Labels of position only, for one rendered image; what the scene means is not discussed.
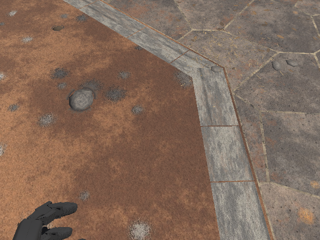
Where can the robot left hand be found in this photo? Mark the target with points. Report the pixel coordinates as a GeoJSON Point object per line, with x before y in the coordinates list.
{"type": "Point", "coordinates": [31, 228]}

